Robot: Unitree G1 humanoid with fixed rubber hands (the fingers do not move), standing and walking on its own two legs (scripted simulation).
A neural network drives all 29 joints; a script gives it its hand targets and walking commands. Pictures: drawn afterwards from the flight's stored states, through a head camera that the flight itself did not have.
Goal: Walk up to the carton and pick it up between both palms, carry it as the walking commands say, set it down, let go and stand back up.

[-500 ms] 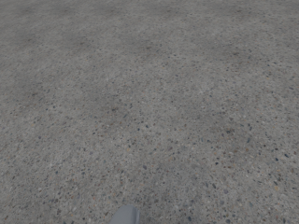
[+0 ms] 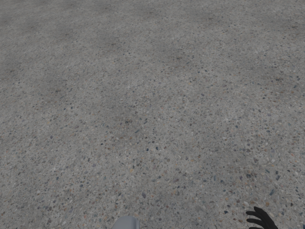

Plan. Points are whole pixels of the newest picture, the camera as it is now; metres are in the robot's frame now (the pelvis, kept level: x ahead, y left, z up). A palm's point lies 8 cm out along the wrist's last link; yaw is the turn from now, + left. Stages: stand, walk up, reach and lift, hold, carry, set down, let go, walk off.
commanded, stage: walk up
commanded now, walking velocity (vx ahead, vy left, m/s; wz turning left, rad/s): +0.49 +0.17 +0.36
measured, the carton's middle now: out of the picture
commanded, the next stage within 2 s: none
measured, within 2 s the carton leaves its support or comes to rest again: neither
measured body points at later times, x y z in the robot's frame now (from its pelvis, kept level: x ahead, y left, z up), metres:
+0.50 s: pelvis +0.25 +0.03 -0.02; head +0.29 +0.01 +0.42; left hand +0.43 +0.30 -0.11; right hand +0.27 -0.25 -0.16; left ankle +0.25 +0.14 -0.74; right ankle +0.21 -0.07 -0.67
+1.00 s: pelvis +0.39 +0.12 -0.02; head +0.44 +0.11 +0.43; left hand +0.33 +0.39 -0.14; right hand +0.57 -0.11 -0.15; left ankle +0.44 +0.24 -0.74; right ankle +0.34 -0.08 -0.74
